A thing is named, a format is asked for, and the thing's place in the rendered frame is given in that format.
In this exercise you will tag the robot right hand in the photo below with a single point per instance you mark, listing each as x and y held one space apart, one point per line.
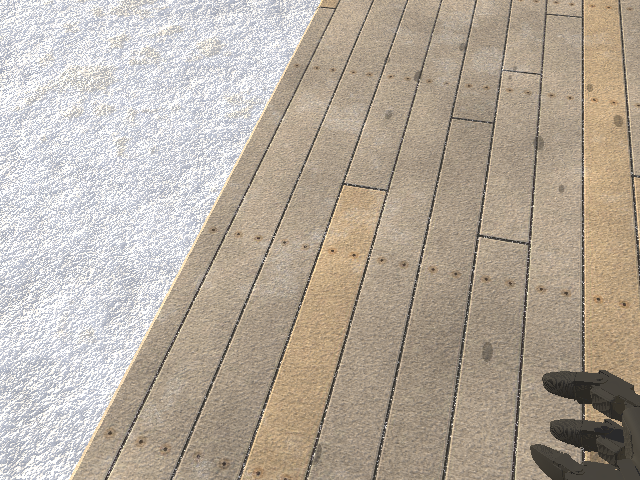
619 446

